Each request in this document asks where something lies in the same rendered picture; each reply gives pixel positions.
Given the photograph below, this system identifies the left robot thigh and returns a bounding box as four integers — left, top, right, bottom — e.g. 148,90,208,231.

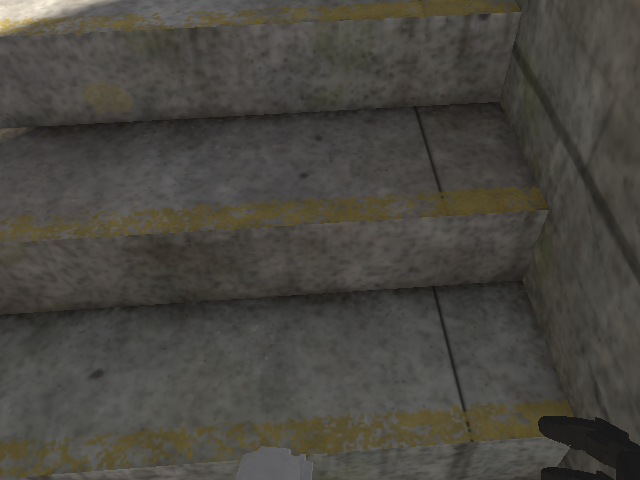
236,446,313,480

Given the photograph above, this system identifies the right robot hand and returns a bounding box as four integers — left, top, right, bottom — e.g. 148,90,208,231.
538,416,640,480

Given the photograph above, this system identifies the robot left shin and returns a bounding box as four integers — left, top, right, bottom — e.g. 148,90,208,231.
237,453,250,474

